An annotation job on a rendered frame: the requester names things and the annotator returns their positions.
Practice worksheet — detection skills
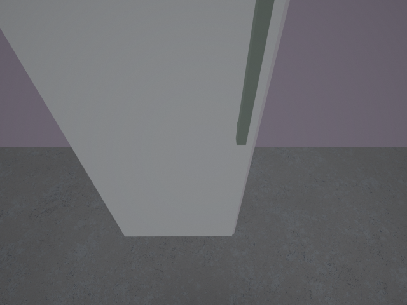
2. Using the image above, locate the fridge door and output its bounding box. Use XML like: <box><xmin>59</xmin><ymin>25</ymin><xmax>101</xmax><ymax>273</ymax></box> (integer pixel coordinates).
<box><xmin>0</xmin><ymin>0</ymin><xmax>286</xmax><ymax>236</ymax></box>

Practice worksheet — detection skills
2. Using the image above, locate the handle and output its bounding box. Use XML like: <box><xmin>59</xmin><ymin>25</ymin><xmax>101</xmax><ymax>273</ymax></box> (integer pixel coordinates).
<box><xmin>236</xmin><ymin>0</ymin><xmax>274</xmax><ymax>145</ymax></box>

